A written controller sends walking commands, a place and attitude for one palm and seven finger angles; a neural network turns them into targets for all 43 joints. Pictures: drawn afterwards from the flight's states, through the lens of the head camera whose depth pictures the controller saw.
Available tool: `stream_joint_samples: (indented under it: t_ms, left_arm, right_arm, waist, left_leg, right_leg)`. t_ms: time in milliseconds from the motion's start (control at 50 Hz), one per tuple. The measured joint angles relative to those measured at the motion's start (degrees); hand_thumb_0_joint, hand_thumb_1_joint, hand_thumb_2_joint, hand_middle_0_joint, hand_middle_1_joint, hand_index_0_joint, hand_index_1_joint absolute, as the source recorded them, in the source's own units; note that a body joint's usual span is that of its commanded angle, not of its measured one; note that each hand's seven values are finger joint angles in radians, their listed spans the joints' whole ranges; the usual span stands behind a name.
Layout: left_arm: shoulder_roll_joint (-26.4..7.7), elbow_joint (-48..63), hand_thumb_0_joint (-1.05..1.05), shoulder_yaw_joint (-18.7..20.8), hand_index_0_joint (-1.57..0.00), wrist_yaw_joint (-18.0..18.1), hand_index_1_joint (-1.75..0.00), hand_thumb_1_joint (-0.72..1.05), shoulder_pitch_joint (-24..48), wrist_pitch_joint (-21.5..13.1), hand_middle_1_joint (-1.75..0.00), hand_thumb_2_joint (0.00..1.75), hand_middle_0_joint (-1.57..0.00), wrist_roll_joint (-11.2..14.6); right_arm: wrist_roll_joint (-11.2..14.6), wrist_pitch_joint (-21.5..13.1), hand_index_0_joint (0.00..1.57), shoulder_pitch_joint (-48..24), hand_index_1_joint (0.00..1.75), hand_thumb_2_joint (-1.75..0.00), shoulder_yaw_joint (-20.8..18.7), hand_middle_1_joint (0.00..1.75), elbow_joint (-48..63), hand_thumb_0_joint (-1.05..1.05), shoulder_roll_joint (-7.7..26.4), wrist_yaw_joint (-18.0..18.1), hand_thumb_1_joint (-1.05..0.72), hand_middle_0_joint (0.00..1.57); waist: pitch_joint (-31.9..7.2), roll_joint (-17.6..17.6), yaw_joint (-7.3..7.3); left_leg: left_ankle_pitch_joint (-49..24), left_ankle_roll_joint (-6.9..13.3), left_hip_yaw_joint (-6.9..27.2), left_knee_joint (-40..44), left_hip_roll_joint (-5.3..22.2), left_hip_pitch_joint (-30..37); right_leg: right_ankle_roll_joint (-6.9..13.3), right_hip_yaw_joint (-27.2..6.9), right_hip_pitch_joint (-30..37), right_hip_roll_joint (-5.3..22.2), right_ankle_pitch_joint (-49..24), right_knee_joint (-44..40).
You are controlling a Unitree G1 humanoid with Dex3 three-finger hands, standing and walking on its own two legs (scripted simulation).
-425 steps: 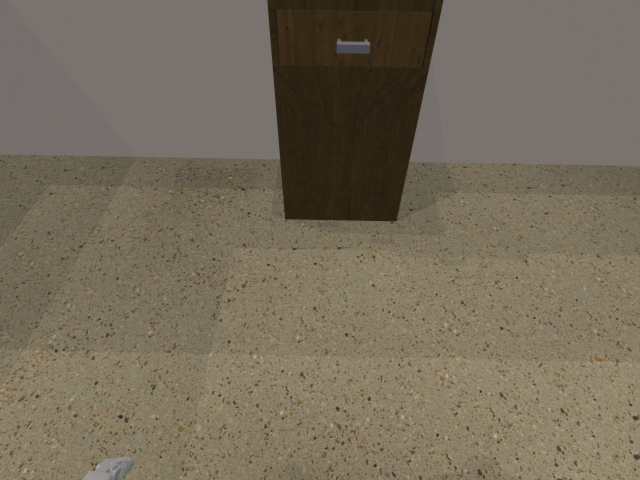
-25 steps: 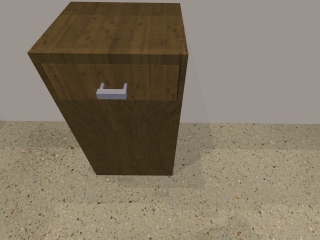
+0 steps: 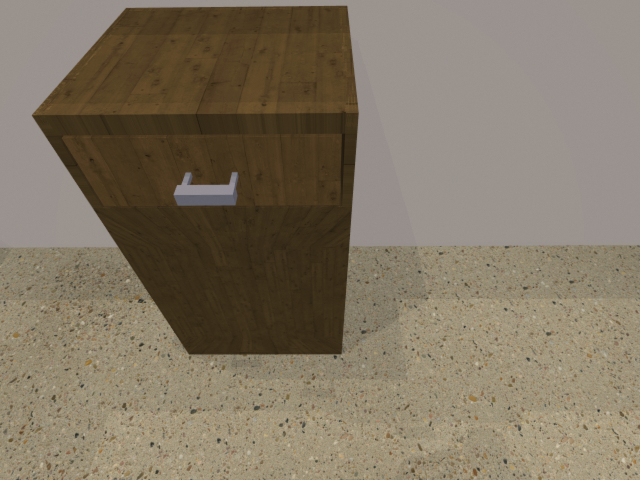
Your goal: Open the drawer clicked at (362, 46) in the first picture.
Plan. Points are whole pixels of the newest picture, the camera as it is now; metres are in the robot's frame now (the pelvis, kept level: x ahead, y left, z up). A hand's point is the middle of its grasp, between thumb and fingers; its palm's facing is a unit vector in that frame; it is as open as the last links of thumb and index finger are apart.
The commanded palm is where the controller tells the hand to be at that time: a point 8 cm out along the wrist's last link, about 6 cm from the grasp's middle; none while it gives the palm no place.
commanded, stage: shuffle to correct the standing spot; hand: left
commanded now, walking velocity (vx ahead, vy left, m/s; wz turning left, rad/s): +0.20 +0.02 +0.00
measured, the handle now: (208, 186) +0.56 +0.23 +0.02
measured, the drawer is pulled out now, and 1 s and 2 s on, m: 0.00 0.00 0.00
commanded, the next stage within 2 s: come to a stop and stand still in 0.08 s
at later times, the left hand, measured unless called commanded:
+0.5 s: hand out of the picture +0.08 +0.16 -0.17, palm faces +0.07 -0.97 -0.25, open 7.3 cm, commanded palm none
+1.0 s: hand out of the picture +0.06 +0.17 -0.17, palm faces +0.05 -0.97 -0.23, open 7.3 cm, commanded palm none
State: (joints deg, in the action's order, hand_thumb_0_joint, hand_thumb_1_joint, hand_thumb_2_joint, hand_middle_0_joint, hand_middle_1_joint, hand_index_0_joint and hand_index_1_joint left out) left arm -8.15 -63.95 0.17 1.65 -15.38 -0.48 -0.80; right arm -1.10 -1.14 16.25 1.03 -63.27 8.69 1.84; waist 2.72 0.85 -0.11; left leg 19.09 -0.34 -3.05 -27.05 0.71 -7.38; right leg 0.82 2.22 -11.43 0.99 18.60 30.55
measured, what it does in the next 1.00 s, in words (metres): steps on the spot: left foot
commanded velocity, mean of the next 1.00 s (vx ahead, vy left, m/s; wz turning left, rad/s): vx -0.02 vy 0.02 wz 0.00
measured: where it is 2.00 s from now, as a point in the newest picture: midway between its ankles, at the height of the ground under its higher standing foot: outside the picture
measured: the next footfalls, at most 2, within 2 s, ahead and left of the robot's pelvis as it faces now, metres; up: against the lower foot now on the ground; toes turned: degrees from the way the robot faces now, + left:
left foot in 0.62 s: +0.07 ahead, +0.12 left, +0.00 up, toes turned +1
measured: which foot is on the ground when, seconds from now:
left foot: down 0.00-0.44, up 0.46-0.60, down 0.62-1.00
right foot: down 0.00-1.00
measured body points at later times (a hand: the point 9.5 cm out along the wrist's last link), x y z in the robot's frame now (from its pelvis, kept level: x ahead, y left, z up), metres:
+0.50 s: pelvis +0.07 -0.02 -0.01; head +0.11 -0.04 +0.44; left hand +0.08 +0.21 -0.15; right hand +0.04 -0.22 -0.18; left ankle -0.04 +0.11 -0.71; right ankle +0.04 -0.10 -0.74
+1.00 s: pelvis +0.04 -0.01 +0.00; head +0.05 -0.02 +0.44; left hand +0.06 +0.22 -0.15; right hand +0.12 -0.24 -0.15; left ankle +0.02 +0.11 -0.73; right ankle +0.04 -0.10 -0.74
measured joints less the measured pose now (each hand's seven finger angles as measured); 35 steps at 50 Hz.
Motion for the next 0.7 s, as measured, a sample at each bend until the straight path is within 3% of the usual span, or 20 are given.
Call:
stream_joint_samples:
  t_ms: [100, 180, 240, 320, 360, 400, 520, 580, 620, 700]
  left_arm:
    - [0.2, 0.3, 0.0, 0.5, -0.2, -0.7, -0.3, 0.92, -1.1, -0.1, -0.3, 0.9, -0.2, -0.4]
    - [0.5, 0.7, 0.0, 1.2, -0.2, -1.0, -0.3, 0.91, -2.7, -0.4, -0.3, 0.9, -0.2, -0.5]
    - [0.1, 0.4, 0.0, 1.7, -0.2, -1.0, -0.3, 0.91, -4.0, -0.3, -0.3, 0.9, -0.2, -0.5]
    - [0.3, -0.4, 0.0, 1.6, -0.2, -0.5, -0.3, 0.91, -3.3, 0.8, -0.3, 0.9, -0.2, -0.3]
    - [0.3, 0.1, 0.0, 1.8, -0.2, -0.4, -0.3, 0.91, -1.8, 0.9, -0.3, 0.9, -0.2, 0.0]
    - [-0.2, 1.3, 0.0, 2.0, -0.2, -0.4, -0.3, 0.91, -0.5, 0.0, -0.3, 0.9, -0.2, 0.1]
    - [-0.8, 2.9, 0.0, 1.6, -0.2, 0.7, -0.3, 0.92, 2.1, -0.9, -0.3, 0.9, -0.2, -0.3]
    - [-1.2, 3.8, 0.0, 1.7, -0.2, 1.2, -0.3, 0.93, 3.3, -0.4, -0.3, 0.9, -0.2, -0.5]
    - [-1.2, 4.4, 0.0, 1.8, -0.2, 1.1, -0.3, 0.93, 3.5, 0.1, -0.3, 0.9, -0.2, -0.1]
    - [-1.5, 4.8, 0.0, 2.3, -0.2, 1.1, -0.3, 0.93, 3.4, 1.8, -0.3, 0.9, -0.2, 0.1]
  right_arm:
    - [-0.3, 0.3, 0.2, 0.9, 0.3, -0.89, -0.3, 0.3, -0.1, 0.01, 0.2, -0.5, -0.91, 0.2]
    - [-0.4, 0.5, 0.2, 1.9, 0.3, -0.89, -0.6, 0.3, 0.0, 0.01, 0.2, -0.8, -0.91, 0.2]
    - [-0.4, -0.4, 0.2, 2.4, 0.3, -0.89, -0.6, 0.3, 0.0, 0.01, -0.3, -0.8, -0.91, 0.2]
    - [-0.7, -1.8, 0.2, 3.1, 0.3, -0.89, -0.5, 0.3, 0.3, 0.01, -0.9, 0.4, -0.91, 0.2]
    - [-0.5, -1.4, 0.2, 3.4, 0.3, -0.89, -0.3, 0.3, 0.1, 0.0, -1.4, 0.8, -0.91, 0.2]
    - [0.0, -0.6, 0.2, 3.7, 0.3, -0.89, -0.1, 0.3, -0.1, 0.0, -1.9, 0.8, -0.91, 0.2]
    - [1.1, 1.8, 0.2, 1.7, 0.3, -0.89, -1.5, 0.3, -0.3, 0.01, -2.1, 0.8, -0.91, 0.2]
    - [0.8, 2.0, 0.2, -1.0, 0.3, -0.89, -1.9, 0.3, 0.6, 0.01, -2.0, 0.8, -0.91, 0.2]
    - [0.6, 1.9, 0.2, -2.0, 0.3, -0.89, -2.3, 0.3, 1.2, 0.02, -1.0, 0.8, -0.93, 0.2]
    - [0.0, 1.8, 0.2, -2.8, 0.3, -0.89, -2.6, 0.3, 2.3, 0.02, 0.1, 0.6, -0.93, 0.2]
  waist:
    - [-0.6, 0.2, -0.19]
    - [-1.0, 0.1, -0.19]
    - [-1.2, -1.7, -0.48]
    - [-0.1, -1.7, -0.17]
    - [1.0, -1.2, 0.26]
    - [1.9, -1.3, 0.08]
    - [1.2, -0.5, 0.59]
    - [2.1, -1.3, 0.31]
    - [2.5, -1.4, 0.11]
    - [1.7, -2.4, -0.72]
  left_leg:
    - [2.8, -0.3, 0.6, -3.9, 1.0, -1.1]
    - [5.3, 1.1, 0.7, -8.4, 1.8, -2.8]
    - [6.7, -0.5, 0.0, -6.9, 1.2, -1.2]
    - [6.7, 0.0, -1.1, -5.2, 1.1, 1.0]
    - [5.9, 0.0, -1.0, -4.0, 1.0, 2.2]
    - [5.4, -0.3, -1.0, -5.2, 0.6, 2.2]
    - [9.9, -0.2, 0.1, -13.6, 1.0, -3.8]
    - [7.0, -0.5, -0.5, -10.0, 1.0, -5.4]
    - [-1.6, -0.7, -1.3, -4.6, 1.3, -4.7]
    - [0.7, -1.4, -2.5, -4.4, 1.4, -3.8]
  right_leg:
    - [0.8, 0.7, -0.3, -0.8, 2.3, 2.4]
    - [1.0, 1.8, -0.1, -1.3, 4.3, 3.8]
    - [0.9, 1.3, -0.3, -0.4, 6.1, 5.6]
    - [1.7, 1.6, -4.6, -0.1, 11.5, 15.2]
    - [1.7, 2.3, -5.3, 0.2, 9.4, 12.9]
    - [1.6, 2.6, -4.1, 0.7, -0.5, 6.8]
    - [2.7, 4.4, -2.7, 0.8, 3.5, 4.6]
    - [2.7, 4.6, -2.5, 0.9, 2.7, 3.8]
    - [2.4, 4.6, -2.6, 0.7, 3.2, 4.9]
    - [2.1, 3.7, -3.0, 0.7, 4.0, 6.2]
